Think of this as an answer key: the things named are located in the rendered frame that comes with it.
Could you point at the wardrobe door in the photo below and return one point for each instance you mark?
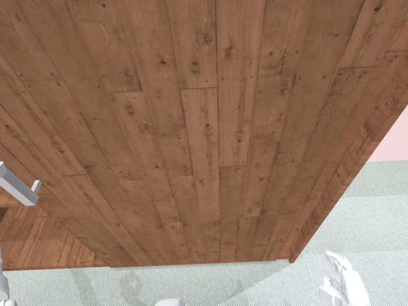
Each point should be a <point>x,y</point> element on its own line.
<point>387,67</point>
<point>181,132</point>

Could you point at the handle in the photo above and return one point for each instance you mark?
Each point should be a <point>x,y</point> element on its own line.
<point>10,182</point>

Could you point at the right robot hand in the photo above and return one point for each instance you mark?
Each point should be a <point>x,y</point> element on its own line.
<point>346,289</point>

